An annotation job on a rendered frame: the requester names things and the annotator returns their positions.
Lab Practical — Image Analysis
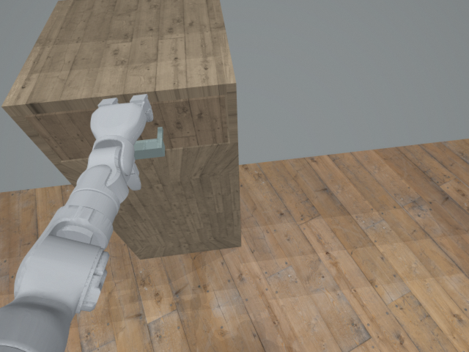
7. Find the handle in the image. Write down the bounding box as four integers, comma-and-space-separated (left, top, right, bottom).
133, 127, 165, 160

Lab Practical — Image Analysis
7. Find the drawer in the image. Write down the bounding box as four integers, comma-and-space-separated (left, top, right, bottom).
25, 95, 228, 161

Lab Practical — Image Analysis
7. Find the left robot upper arm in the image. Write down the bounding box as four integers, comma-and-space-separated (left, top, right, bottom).
0, 235, 110, 352

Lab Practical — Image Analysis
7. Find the cabinet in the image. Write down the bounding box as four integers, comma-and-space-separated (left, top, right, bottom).
1, 0, 241, 260

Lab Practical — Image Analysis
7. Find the robot left hand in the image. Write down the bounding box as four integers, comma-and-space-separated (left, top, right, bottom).
90, 94, 153, 191

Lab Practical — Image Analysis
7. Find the left robot forearm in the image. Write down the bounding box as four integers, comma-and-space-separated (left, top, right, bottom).
14, 135, 135, 297

